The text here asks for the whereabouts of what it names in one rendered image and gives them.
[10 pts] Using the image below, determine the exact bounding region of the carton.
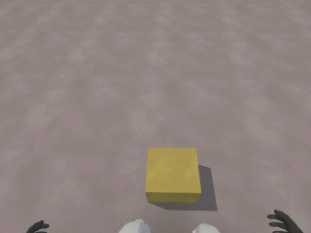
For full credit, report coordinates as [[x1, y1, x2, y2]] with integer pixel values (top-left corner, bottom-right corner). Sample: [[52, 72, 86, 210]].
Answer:
[[145, 148, 201, 204]]

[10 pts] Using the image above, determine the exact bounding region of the left robot hand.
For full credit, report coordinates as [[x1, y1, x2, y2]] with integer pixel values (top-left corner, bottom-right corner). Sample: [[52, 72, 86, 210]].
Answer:
[[26, 220, 50, 233]]

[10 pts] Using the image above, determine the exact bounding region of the left robot thigh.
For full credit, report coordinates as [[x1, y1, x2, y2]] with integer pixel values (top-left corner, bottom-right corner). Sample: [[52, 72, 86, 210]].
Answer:
[[119, 221, 151, 233]]

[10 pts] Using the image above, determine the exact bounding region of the right robot hand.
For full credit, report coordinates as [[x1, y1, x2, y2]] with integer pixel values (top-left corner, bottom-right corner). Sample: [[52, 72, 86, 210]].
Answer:
[[267, 210, 303, 233]]

